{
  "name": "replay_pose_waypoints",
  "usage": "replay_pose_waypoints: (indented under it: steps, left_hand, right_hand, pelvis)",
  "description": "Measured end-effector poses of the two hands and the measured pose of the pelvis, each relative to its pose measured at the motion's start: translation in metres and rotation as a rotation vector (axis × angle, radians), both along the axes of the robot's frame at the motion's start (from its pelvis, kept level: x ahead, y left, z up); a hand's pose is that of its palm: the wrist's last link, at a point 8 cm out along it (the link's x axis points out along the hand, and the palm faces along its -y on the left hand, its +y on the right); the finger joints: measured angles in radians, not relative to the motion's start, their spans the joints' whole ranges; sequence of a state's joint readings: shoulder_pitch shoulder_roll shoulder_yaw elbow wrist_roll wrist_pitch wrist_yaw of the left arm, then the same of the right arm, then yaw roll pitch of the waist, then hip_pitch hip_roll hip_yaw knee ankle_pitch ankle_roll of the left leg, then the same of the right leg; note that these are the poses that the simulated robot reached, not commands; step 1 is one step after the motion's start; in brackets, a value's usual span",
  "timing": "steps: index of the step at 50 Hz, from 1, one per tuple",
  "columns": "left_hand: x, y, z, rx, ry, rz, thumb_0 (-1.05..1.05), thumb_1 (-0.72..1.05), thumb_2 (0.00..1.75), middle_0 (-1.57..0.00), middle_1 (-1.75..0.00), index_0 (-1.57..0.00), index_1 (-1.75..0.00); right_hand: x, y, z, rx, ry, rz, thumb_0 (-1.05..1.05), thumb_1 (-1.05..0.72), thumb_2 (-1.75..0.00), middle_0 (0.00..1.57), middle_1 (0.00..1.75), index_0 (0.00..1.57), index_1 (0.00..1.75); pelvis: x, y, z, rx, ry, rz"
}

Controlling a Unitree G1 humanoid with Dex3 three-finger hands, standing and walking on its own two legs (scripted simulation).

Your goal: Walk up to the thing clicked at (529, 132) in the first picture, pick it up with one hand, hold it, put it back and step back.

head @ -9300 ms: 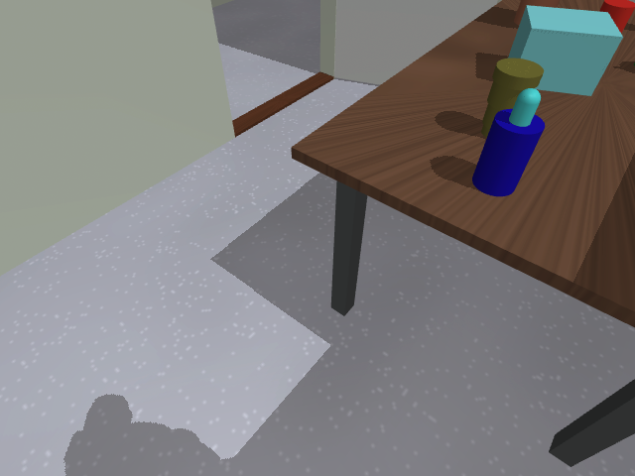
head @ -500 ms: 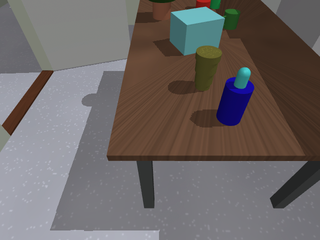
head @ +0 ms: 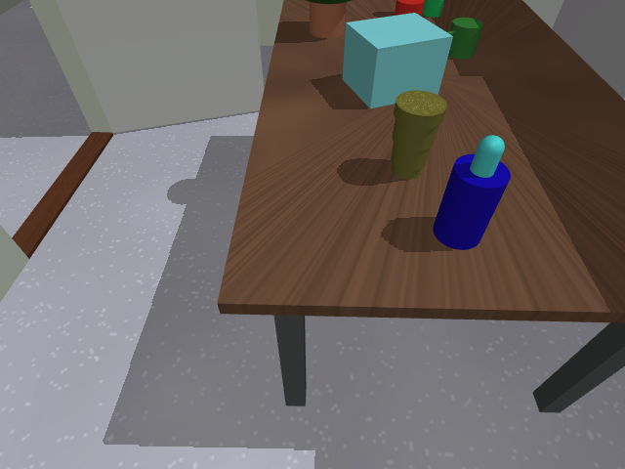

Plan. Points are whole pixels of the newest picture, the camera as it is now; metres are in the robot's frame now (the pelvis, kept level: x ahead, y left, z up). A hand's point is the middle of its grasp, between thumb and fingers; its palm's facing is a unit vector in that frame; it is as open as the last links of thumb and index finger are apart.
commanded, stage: stand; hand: right
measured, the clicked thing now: (473, 190) +0.55 -0.26 +0.04
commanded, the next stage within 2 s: none
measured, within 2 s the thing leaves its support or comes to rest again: neither
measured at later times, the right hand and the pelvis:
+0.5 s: hand out of the picture +0.06 -0.26 -0.16, palm faces -0.02 +0.94 -0.34, open 7.4 cm; pelvis -0.01 +0.00 +0.00, yaw -1 degrees
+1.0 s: hand out of the picture +0.05 -0.26 -0.16, palm faces -0.01 +0.94 -0.34, open 7.4 cm; pelvis +0.00 +0.00 +0.00, yaw -1 degrees
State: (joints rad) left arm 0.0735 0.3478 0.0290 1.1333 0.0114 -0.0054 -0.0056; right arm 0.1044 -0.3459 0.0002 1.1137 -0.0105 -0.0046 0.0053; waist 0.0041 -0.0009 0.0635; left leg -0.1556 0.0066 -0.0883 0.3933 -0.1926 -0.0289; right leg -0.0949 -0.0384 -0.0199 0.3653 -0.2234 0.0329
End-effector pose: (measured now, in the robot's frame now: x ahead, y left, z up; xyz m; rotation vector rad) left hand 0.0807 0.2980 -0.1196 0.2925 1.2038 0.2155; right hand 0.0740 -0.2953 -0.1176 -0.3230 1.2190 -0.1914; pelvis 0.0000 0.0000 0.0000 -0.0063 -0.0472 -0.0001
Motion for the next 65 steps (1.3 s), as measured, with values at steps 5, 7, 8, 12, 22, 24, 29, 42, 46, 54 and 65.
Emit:
replay_pose_waypoints:
  steps: [5, 7, 8, 12, 22, 24, 29, 42, 46, 54, 65]
  left_hand:
    - [-0.002, 0.0, 0.0, 0.001, 0.013, -0.013, 0.01, 0.91, 0.9, -0.2, -0.3, -0.21, -0.3]
    - [-0.004, 0.0, 0.0, 0.002, 0.019, -0.017, 0.01, 0.91, 0.9, -0.2, -0.3, -0.21, -0.3]
    - [-0.004, 0.0, 0.0, 0.002, 0.021, -0.019, 0.01, 0.91, 0.9, -0.2, -0.3, -0.21, -0.3]
    - [-0.007, 0.0, 0.001, 0.005, 0.029, -0.026, 0.01, 0.91, 0.9, -0.2, -0.3, -0.21, -0.3]
    - [-0.013, -0.001, 0.002, 0.011, 0.036, -0.034, 0.01, 0.91, 0.9, -0.2, -0.3, -0.21, -0.3]
    - [-0.014, -0.002, 0.003, 0.012, 0.037, -0.037, 0.01, 0.91, 0.9, -0.2, -0.3, -0.21, -0.3]
    - [-0.015, -0.003, 0.003, 0.014, 0.034, -0.043, 0.01, 0.91, 0.9, -0.2, -0.3, -0.21, -0.3]
    - [-0.016, -0.005, 0.001, 0.01, 0.042, -0.049, 0.01, 0.91, 0.9, -0.2, -0.3, -0.21, -0.3]
    - [-0.016, -0.005, 0.0, 0.01, 0.052, -0.048, 0.01, 0.91, 0.9, -0.2, -0.3, -0.21, -0.3]
    - [-0.011, -0.005, 0.0, 0.012, 0.061, -0.045, 0.01, 0.91, 0.9, -0.2, -0.3, -0.21, -0.3]
    - [0.004, -0.006, 0.002, 0.013, 0.029, -0.048, 0.01, 0.91, 0.9, -0.2, -0.3, -0.21, -0.3]
  right_hand:
    - [0.001, -0.001, 0.001, -0.003, -0.005, 0.001, 0.01, -0.9, -0.9, 0.2, 0.3, 0.2, 0.3]
    - [0.001, -0.001, 0.002, -0.005, -0.007, 0.0, 0.01, -0.9, -0.9, 0.2, 0.3, 0.2, 0.3]
    - [0.001, -0.002, 0.002, -0.005, -0.007, -0.001, 0.01, -0.9, -0.9, 0.2, 0.3, 0.2, 0.3]
    - [-0.002, -0.003, 0.002, -0.004, -0.006, -0.004, 0.01, -0.9, -0.9, 0.2, 0.3, 0.2, 0.3]
    - [-0.013, -0.006, 0.0, -0.001, 0.012, -0.015, 0.01, -0.9, -0.9, 0.2, 0.3, 0.2, 0.3]
    - [-0.015, -0.006, 0.0, 0.001, 0.014, -0.017, 0.01, -0.9, -0.9, 0.2, 0.3, 0.2, 0.3]
    - [-0.021, -0.008, -0.001, 0.002, 0.02, -0.024, 0.01, -0.9, -0.9, 0.2, 0.3, 0.2, 0.3]
    - [-0.033, -0.01, -0.001, -0.001, 0.048, -0.038, 0.01, -0.9, -0.9, 0.2, 0.3, 0.2, 0.3]
    - [-0.034, -0.01, -0.002, -0.001, 0.059, -0.04, 0.01, -0.9, -0.9, 0.2, 0.3, 0.2, 0.3]
    - [-0.025, -0.01, -0.003, -0.001, 0.062, -0.036, 0.01, -0.9, -0.9, 0.2, 0.3, 0.2, 0.3]
    - [-0.004, -0.009, 0.0, -0.003, 0.016, -0.023, 0.01, -0.9, -0.9, 0.2, 0.3, 0.2, 0.3]
  pelvis:
    - [-0.001, 0.001, 0.001, 0.002, 0.002, -0.009]
    - [-0.002, 0.001, 0.001, 0.002, 0.003, -0.012]
    - [-0.002, 0.001, 0.001, 0.003, 0.003, -0.013]
    - [-0.004, 0.001, 0.002, 0.004, 0.003, -0.016]
    - [-0.006, -0.001, 0.002, 0.006, 0.003, -0.02]
    - [-0.006, -0.001, 0.002, 0.006, 0.002, -0.021]
    - [-0.008, -0.002, 0.002, 0.005, 0.0, -0.023]
    - [-0.007, -0.004, 0.002, 0.006, 0.006, -0.024]
    - [-0.005, -0.004, 0.001, 0.007, 0.011, -0.025]
    - [0.001, -0.004, 0.002, 0.007, 0.016, -0.025]
    - [0.006, -0.004, 0.002, 0.006, 0.011, -0.026]
